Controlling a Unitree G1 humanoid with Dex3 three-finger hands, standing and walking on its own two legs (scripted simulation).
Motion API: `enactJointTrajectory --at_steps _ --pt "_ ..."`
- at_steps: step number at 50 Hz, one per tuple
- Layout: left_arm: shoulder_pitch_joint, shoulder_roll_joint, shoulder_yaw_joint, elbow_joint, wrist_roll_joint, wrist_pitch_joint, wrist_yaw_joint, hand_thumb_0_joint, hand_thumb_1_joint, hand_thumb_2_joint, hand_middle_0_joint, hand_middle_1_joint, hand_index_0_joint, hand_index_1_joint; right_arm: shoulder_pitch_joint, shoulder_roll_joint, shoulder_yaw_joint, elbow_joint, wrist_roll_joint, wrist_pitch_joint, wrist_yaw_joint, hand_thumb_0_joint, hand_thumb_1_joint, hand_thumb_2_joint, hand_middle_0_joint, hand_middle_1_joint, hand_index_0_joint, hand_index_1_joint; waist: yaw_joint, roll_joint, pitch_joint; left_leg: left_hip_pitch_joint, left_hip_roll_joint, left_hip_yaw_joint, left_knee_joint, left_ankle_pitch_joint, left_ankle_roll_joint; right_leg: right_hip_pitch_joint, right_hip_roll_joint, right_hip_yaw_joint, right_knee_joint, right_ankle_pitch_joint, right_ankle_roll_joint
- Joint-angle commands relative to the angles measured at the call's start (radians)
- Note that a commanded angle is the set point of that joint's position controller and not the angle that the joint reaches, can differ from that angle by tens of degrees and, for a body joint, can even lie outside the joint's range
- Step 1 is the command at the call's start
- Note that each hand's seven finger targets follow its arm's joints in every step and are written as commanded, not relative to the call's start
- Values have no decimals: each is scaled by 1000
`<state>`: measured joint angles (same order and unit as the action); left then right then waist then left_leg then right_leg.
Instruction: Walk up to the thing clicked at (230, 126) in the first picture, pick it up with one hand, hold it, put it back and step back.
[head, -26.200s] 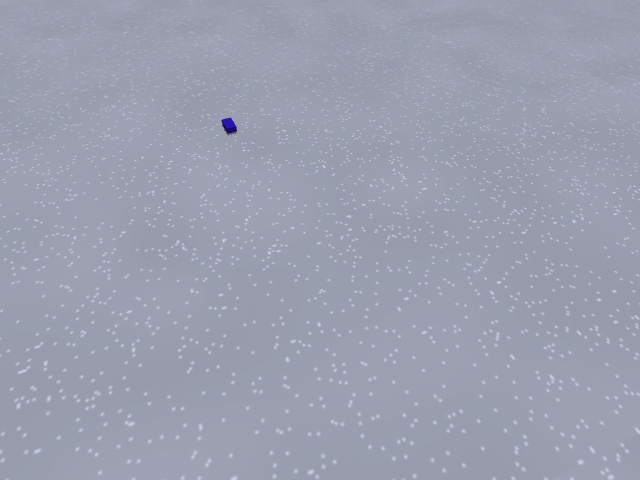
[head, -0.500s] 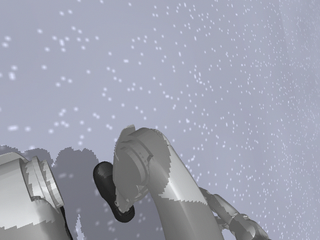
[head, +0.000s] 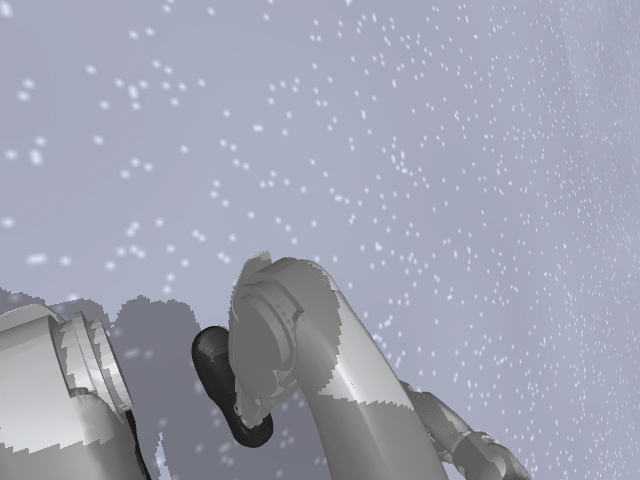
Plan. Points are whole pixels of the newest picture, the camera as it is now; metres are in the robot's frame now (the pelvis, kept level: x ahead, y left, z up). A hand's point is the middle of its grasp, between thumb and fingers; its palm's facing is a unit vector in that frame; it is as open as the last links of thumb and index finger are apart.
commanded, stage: rest palm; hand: left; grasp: from above
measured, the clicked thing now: out of the picture +0.43 +0.40 -0.31
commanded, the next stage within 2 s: go down in 0.46 s
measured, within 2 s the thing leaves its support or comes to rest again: neither
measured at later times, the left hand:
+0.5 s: hand out of the picture +0.42 +0.39 -0.27, palm faces -0.45 -0.16 -0.88, open 12.5 cm
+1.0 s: hand out of the picture +0.42 +0.42 -0.19, palm faces -0.38 -0.10 -0.92, open 13.8 cm
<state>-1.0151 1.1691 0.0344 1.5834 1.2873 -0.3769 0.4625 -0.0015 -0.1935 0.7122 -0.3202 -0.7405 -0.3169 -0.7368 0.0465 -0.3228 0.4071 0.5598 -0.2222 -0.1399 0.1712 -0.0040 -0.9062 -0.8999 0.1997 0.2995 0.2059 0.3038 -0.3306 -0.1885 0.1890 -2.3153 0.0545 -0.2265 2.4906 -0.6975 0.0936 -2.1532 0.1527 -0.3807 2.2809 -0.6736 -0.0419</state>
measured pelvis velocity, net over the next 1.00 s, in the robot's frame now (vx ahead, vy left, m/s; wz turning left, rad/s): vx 0.00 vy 0.00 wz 0.02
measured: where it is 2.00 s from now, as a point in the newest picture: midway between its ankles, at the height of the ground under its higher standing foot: (184, 433)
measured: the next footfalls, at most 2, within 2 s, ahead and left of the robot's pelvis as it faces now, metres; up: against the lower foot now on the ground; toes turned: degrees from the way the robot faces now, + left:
none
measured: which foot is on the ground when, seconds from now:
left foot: down 0.00-1.00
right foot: down 0.00-1.00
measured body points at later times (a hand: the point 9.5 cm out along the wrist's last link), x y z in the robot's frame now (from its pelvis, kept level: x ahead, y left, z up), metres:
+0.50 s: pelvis +0.00 +0.00 -0.01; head +0.27 +0.18 +0.30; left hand +0.44 +0.39 -0.22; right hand +0.10 -0.24 -0.05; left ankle +0.07 +0.10 -0.29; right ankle +0.11 -0.08 -0.29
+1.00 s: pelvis +0.00 +0.00 +0.00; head +0.24 +0.17 +0.35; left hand +0.44 +0.42 -0.14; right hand +0.12 -0.24 -0.06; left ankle +0.07 +0.10 -0.29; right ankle +0.11 -0.08 -0.29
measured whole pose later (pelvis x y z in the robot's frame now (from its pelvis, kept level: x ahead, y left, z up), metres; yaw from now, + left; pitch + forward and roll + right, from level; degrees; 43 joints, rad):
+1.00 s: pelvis +0.00 +0.00 +0.00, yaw +1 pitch +29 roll -18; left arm -0.92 1.08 0.09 1.32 1.24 -0.32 0.36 0.00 -0.45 0.94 -0.13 -0.98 -0.13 -0.98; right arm 0.10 -0.33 0.29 0.57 -0.18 -0.10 0.17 0.00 -0.92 -0.90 0.20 0.30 0.21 0.30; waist -0.26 -0.10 0.09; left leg -2.32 0.05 -0.20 2.46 -0.69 0.10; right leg -2.17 0.14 -0.36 2.27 -0.68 -0.04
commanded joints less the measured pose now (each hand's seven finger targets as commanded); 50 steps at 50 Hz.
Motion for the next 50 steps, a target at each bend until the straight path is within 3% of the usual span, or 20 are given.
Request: enactJointTrajectory --at_steps 1,5,7,11,12,14,23,28,29,30,31,35,39,43,44,45,46,47,48,50 --pt "-212 236 17 -86 -3 -13 43 0 -213 719 -286 -751 -290 -743 171 -354 -102 6 6 2 -20 0 -899 -901 199 300 199 300 -58 600 -582 583 56 -87 -261 277 -88 210 16 69 -171 240 8" --pt "-250 285 37 -133 4 -34 69 0 -214 720 -290 -748 -293 -742 172 -351 -99 10 1 -1 -24 0 -900 -901 199 300 199 300 -46 623 -637 583 53 -59 -257 260 -77 279 26 81 -177 263 14" --pt "-217 267 31 -69 4 -26 78 0 -226 727 -278 -758 -282 -751 161 -345 -95 10 -1 -6 -26 0 -900 -901 199 300 199 300 -45 608 -616 562 52 -51 -254 242 -74 275 28 81 -178 254 12" --pt "-269 278 19 -109 10 -26 93 0 -211 714 -274 -780 -286 -764 170 -351 -100 22 -1 -14 -33 0 -898 -900 199 300 199 300 -52 611 -607 534 50 -46 -254 199 -72 262 27 82 -186 231 12" --pt "-218 279 26 -41 21 -14 95 0 -217 723 -274 -775 -283 -762 156 -351 -95 11 -2 -16 -34 0 -898 -900 199 300 199 300 -48 600 -600 539 53 -47 -255 187 -72 255 29 81 -183 220 10" --pt "-220 264 7 -49 20 -7 92 0 -241 742 -258 -786 -264 -777 155 -356 -99 14 1 -21 -34 0 -899 -901 199 300 199 300 -51 598 -587 537 54 -53 -254 192 -74 239 27 82 -175 219 10" --pt "-242 283 31 -100 -4 7 73 0 -197 704 -311 -721 -311 -717 159 -357 -108 28 3 -23 -28 0 -901 -902 199 300 199 300 -41 685 -645 641 65 -91 -264 303 -101 204 14 73 -150 250 11" --pt "-189 247 19 -47 -14 19 56 0 -196 703 -302 -733 -306 -726 165 -347 -102 27 5 -16 -23 0 -900 -901 199 300 199 300 -44 639 -603 574 59 -59 -254 273 -84 246 26 74 -171 256 12" --pt "-205 248 6 -73 -13 19 48 0 -276 783 -240 -813 -252 -806 163 -349 -98 17 8 -19 -22 0 -917 -899 200 299 200 299 -48 619 -589 564 57 -59 -244 265 -80 231 24 78 -172 250 11" --pt "-246 268 30 -121 -25 11 50 0 -230 732 -267 -809 -282 -791 177 -355 -101 27 5 -15 -23 0 -897 -896 200 300 200 300 -54 633 -615 567 58 -63 -246 269 -84 251 20 76 -179 256 12" --pt "-245 278 31 -124 -18 11 47 0 -310 812 -226 -889 -237 -871 176 -356 -100 15 4 -15 -24 0 -914 -898 200 299 199 299 -47 638 -630 582 57 -63 -246 272 -84 250 19 76 -177 256 8" --pt "-232 301 55 -173 -16 -5 35 0 -371 863 -199 -905 -202 -902 175 -351 -109 4 4 -7 -28 0 -911 -897 200 298 199 298 -32 649 -673 601 56 -57 -250 266 -82 277 22 78 -181 255 9" --pt "-217 317 102 -250 -20 -2 25 0 -432 909 -140 -963 -143 -958 179 -348 -142 10 8 4 -27 0 -914 -899 200 299 199 299 10 716 -737 640 51 -40 -262 310 -88 286 23 85 -180 279 7" --pt "-165 276 115 -288 -31 29 -6 0 -498 967 -94 -993 -91 -995 185 -337 -179 7 23 15 -21 0 -919 -902 200 299 200 299 41 729 -749 637 44 -34 -279 318 -92 238 21 87 -175 267 -2" --pt "-207 250 90 -377 -38 28 -21 0 -519 982 -77 -1005 -72 -1008 187 -322 -181 7 27 18 -17 0 -919 -902 200 299 200 299 46 764 -766 650 44 -25 -283 332 -91 243 22 92 -177 281 -1" --pt "-129 257 120 -323 -48 47 -35 0 -537 994 -62 -1020 -57 -1024 191 -328 -201 10 38 22 -18 0 -920 -903 200 299 200 299 63 724 -770 638 39 -27 -288 313 -89 229 19 94 -179 262 -2" --pt "-144 237 112 -371 -53 54 -50 0 -532 995 -63 -1018 -58 -1022 197 -324 -212 7 40 29 -18 0 -919 -903 200 300 200 300 62 729 -779 636 39 -25 -299 307 -89 225 18 94 -182 260 -2" --pt "-171 208 95 -448 -68 57 -71 0 -544 1003 -57 -1014 -50 -1021 194 -311 -223 3 48 32 -16 0 -920 -903 200 300 200 300 79 739 -810 646 35 -19 -310 302 -88 216 16 102 -185 254 -4" --pt "-153 197 97 -465 -75 68 -89 0 -546 1005 -57 -1017 -48 -1025 200 -308 -238 11 56 38 -17 0 -921 -904 200 300 200 300 86 752 -835 658 34 -16 -319 302 -87 221 15 108 -186 256 -2" --pt "-146 130 61 -543 -107 85 -134 0 -547 1008 -52 -1011 -43 -1020 212 -301 -264 12 74 54 -20 0 -919 -904 200 300 200 300 96 725 -843 658 26 -21 -348 283 -87 191 7 113 -204 234 -8"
